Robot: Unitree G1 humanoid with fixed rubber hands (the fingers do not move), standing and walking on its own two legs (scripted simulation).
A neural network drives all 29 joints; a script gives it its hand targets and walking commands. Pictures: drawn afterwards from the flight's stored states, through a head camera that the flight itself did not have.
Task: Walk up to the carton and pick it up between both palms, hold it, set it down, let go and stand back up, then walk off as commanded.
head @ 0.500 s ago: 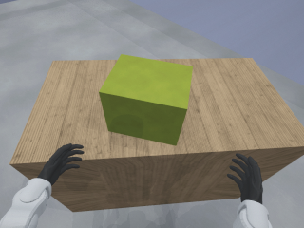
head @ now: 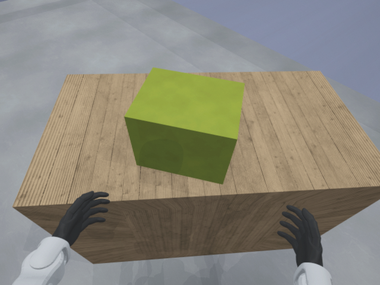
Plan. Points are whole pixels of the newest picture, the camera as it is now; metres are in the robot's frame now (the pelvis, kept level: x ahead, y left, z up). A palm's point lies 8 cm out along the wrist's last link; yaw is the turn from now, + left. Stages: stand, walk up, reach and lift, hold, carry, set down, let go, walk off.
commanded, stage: set down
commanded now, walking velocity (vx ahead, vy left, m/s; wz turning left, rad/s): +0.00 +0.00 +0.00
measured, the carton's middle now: (188, 126) +0.50 +0.00 +0.01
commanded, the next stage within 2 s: let go in 1.62 s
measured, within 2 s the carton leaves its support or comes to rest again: neither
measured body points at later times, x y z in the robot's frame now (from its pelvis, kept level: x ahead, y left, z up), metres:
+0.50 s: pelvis +0.00 +0.00 +0.00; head +0.03 +0.00 +0.45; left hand +0.23 +0.22 -0.01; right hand +0.17 -0.21 -0.02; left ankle +0.01 +0.10 -0.73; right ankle +0.03 -0.16 -0.73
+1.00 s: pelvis +0.01 -0.01 +0.00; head +0.03 -0.01 +0.45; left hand +0.21 +0.21 -0.05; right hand +0.17 -0.21 -0.06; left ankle +0.01 +0.10 -0.73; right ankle +0.03 -0.16 -0.73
